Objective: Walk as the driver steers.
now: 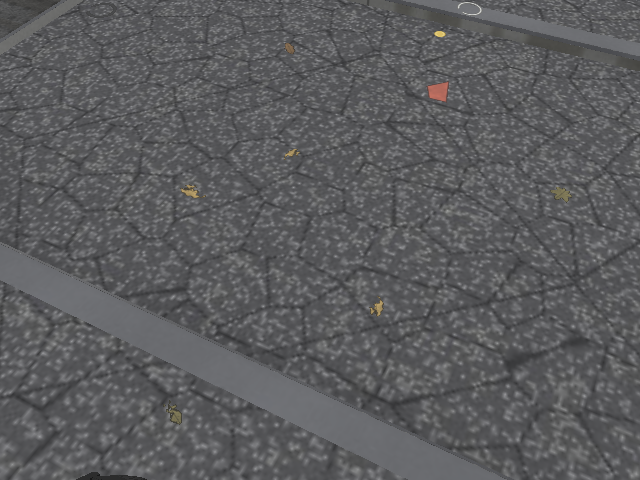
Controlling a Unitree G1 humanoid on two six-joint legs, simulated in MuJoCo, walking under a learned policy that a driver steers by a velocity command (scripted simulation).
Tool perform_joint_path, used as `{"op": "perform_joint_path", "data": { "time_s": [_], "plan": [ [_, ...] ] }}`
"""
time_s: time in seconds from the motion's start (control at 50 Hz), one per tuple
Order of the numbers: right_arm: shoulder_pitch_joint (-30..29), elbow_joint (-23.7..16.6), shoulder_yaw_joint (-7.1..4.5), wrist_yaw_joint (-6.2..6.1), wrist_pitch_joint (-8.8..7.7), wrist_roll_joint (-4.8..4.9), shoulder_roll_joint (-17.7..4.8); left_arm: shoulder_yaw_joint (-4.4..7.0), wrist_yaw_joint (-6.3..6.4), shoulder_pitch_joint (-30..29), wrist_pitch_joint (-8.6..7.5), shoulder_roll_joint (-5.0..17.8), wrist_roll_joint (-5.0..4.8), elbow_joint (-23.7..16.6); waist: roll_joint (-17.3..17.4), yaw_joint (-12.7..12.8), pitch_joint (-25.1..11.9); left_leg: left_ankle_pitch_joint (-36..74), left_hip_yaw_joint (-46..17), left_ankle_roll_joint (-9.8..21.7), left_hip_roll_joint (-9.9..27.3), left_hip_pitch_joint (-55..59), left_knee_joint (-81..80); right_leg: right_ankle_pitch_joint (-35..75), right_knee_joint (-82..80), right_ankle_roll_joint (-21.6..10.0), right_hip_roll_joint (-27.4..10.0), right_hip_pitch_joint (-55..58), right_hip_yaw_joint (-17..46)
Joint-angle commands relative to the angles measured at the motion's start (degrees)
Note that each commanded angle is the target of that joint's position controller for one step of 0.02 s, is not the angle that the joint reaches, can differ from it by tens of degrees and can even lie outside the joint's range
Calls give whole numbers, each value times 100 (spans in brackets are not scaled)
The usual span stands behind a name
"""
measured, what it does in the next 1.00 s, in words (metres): walks ahead, turning left: right foot, then left foot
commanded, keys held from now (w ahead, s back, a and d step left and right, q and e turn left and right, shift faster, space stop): w+q+shift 0.78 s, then w+shift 0.12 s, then w+e+shift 0.10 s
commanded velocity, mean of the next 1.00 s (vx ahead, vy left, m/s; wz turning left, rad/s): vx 1.00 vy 0.00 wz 0.69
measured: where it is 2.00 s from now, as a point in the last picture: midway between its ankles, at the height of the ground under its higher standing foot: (97, 141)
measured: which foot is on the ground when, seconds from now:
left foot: down 0.00-0.18, up 0.20-0.60, down 0.62-1.00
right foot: up 0.00-0.16, down 0.18-0.62, up 0.64-1.00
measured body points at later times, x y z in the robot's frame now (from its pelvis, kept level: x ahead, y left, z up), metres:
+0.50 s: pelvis +0.45 +0.01 -0.01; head +0.47 +0.02 +0.44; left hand +0.29 +0.26 -0.14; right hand +0.75 -0.16 -0.08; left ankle +0.58 +0.16 -0.67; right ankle +0.32 -0.14 -0.74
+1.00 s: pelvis +0.86 +0.23 -0.02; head +0.88 +0.24 +0.43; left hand +0.89 +0.55 -0.08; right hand +1.04 -0.01 -0.14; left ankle +0.69 +0.14 -0.74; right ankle +1.13 +0.25 -0.72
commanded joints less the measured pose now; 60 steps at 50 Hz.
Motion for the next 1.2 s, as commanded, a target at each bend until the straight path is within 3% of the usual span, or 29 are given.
{"op": "perform_joint_path", "data": {
  "time_s": [0.02, 0.12, 0.16, 0.18, 0.2, 0.22, 0.26, 0.4, 0.48, 0.52, 0.58, 0.6, 0.62, 0.64, 0.66, 0.68, 0.7, 0.74, 0.78, 0.86, 0.92, 1.0, 1.04, 1.08, 1.1, 1.12, 1.14, 1.16, 1.2],
  "plan": [
    [-615, -526, -17, 27, -183, 71, -435, -180, -117, -589, -92, 33, -35, -715, 412, 478, 815, 315, -1631, 966, 1260, -1095, -1815, 834, -1625, 266, -326, 143, -11],
    [-73, -394, -103, 77, -149, 169, -955, -119, -31, -874, -133, 315, -144, -680, 434, 348, 477, 3119, -1326, 760, 1348, -437, -1322, 1126, -2871, 225, 224, 1914, -453],
    [83, -281, -142, 63, -77, 156, -1161, 53, 146, 454, -182, 610, -66, -270, 403, 979, -488, 4397, -1043, 577, 1063, -306, 920, 506, -3167, 108, 533, 3642, -551],
    [-70, -349, -125, 70, -85, 169, -1064, 190, 279, 1413, -215, 919, 22, -89, 417, 1467, -988, 3344, -1015, 489, 781, -1398, 2498, 56, -3026, 19, -142, 5056, -17],
    [80, -589, 66, 50, -109, 215, -139, 323, 385, 2253, -224, 1417, 207, -22, -753, 1453, -1904, -509, -704, 411, 336, -2729, 4679, -2214, -3410, -174, -2039, 6341, 2300],
    [185, -834, 68, 16, -61, 413, -217, 359, 362, 2147, -159, 1475, 102, -47, -1359, 1234, -2388, -845, -734, 469, 224, -3409, 5797, -3062, -4610, -493, -2669, 6130, 4498],
    [-728, -843, 36, 41, 66, 197, -390, 215, 325, 1251, -172, 611, -35, -11, -259, 964, -586, 122, -647, 444, 791, -3892, 5648, -1966, -4681, -381, -2036, 4612, 2735],
    [-1790, -1357, 128, 358, 511, -38, 53, 92, 249, 1284, -440, 35, -279, 629, -294, 272, 511, 954, -352, 265, 1173, -3953, 4757, 1442, -5379, -2, -1272, 3225, -404],
    [-2478, -1599, 225, 512, 493, 2, -70, 136, 336, 1235, -475, 344, -249, 786, 51, 190, 802, 2037, 386, 506, 878, -3035, 2990, 2419, -5758, 201, -798, 3004, -1724],
    [-2743, -1710, 250, 543, 462, -25, -171, 186, 375, 1492, -446, 677, -232, 864, 36, 170, 900, 1957, 827, 720, 594, -2484, 2354, 4492, -5408, 227, -981, 3339, -1940],
    [-1423, -1322, 77, 447, 403, 18, -675, 340, 510, 1528, -159, 1303, -151, 775, -278, -615, -80, 1136, 974, 993, -85, -792, 2129, 7142, -3144, 218, -1232, 3907, -1892],
    [-259, -959, -73, 370, 395, 15, -937, 385, 518, 1317, -51, 1442, -107, 670, -268, -1117, -674, 682, 647, 1153, -206, 558, 2033, 6842, -1594, 144, -1304, 3424, -1715],
    [329, -677, -246, 207, 441, 42, -1240, 379, 461, 1390, -9, 1299, -19, 693, 212, -1170, -893, -64, 134, 1310, -141, 1766, 1880, 3983, 473, 246, -832, 2368, -1652],
    [-270, -778, -337, 106, 520, 95, -1697, 142, 358, 1615, -75, 374, 49, 429, 1739, -329, -584, 544, -1843, 1765, 958, 2340, 1736, -1605, 2806, 479, 188, 351, -1400],
    [-409, -1093, -393, 96, 564, 17, -2021, 99, 334, 1496, -215, 556, -154, -243, 1794, -228, -1637, -639, -4591, 2701, 1744, 3465, 158, -1621, 3337, 587, 464, -1203, -123],
    [-431, -1136, -383, 27, 551, 35, -1728, 107, 326, 890, -358, 879, -135, -288, 653, -351, -1023, -1059, -4894, 2396, 1888, 2849, -742, -968, 2605, 538, 78, -1432, 274],
    [-625, -1025, -331, -13, 509, 48, -1460, 101, 312, 823, -401, 916, -166, -233, 96, -19, -258, -773, -4536, 2157, 1775, 1816, -876, -588, 1840, 518, -142, -1112, 276],
    [-872, -998, -247, -49, 314, 70, -1249, 63, 338, 820, -216, 808, 18, -144, -430, 412, 235, 510, -3639, 1978, 1356, 333, -799, -791, 823, 678, -387, -176, 313],
    [-920, -942, -168, -6, 170, 67, -1085, 28, 324, 821, 55, 608, 40, -120, -354, 626, 378, 1170, -2829, 1864, 921, -673, -879, -894, -114, 849, -446, 554, 174],
    [-794, -745, -126, 8, 36, 172, -884, -104, 159, -154, 43, 179, -66, -509, 75, 375, 480, 1703, -1888, 1384, 261, -1252, -843, 1794, -2030, 737, -411, 1092, -141],
    [-496, -632, -82, 55, -56, 238, -797, -93, 82, -429, -38, 188, -180, -532, 233, 62, 389, 1599, -1808, 1126, 368, -1055, -917, 3192, -2916, 457, -284, 1660, -286],
    [-19, -399, -77, -77, -73, -12, -985, 8, 132, -1110, -54, 430, -218, -732, 397, -320, 841, 2808, -1649, 962, 895, 789, -871, 2493, -3730, 73, -221, 787, -420],
    [-1, -301, -103, -155, -61, -44, -1250, 127, 180, -449, -83, 636, -184, -520, 564, -19, 517, 5465, -1280, 731, 1071, 1689, -8, 1612, -3856, -194, 156, 1129, -577],
    [-326, -249, -107, -244, 87, -269, -1267, 331, 291, 1493, -56, 942, -273, 139, 628, 958, -192, 6815, -962, 634, 1097, 1963, 2217, 952, -3889, -450, 353, 2320, -583],
    [-928, -377, -88, -257, 131, -313, -1157, 443, 324, 2850, -3, 1103, -271, 575, 468, 1733, -598, 6035, -599, 547, 744, 725, 4325, 658, -3675, -656, 155, 3870, -386],
    [-1038, -593, 170, -210, -16, -362, -145, 435, 294, 3378, 48, 1249, -155, 841, -1082, 1427, -708, -282, -347, 410, 49, -1784, 6893, 1463, -2422, -796, -635, 5508, 641],
    [-257, -925, 227, -114, -179, 140, -291, 510, 202, 3045, 78, 1431, -148, 749, -2461, 784, -1529, -1370, -610, 59, -564, -3796, 7629, 126, -4037, -1876, -1658, 6888, 4477],
    [-1056, -916, 276, -159, -213, 57, -642, 501, 151, 2355, 68, 1009, -151, 535, -695, 966, -863, -505, -804, 118, 116, -4446, 7082, -366, -4662, -1881, -1557, 6484, 4166],
    [-2016, -1134, 311, -96, -253, -157, -690, 404, 159, 2233, 43, 657, -224, 749, 636, 813, 45, 58, -760, 56, 526, -3926, 6021, 493, -4728, -1468, -1048, 4758, 3025]
  ]
}}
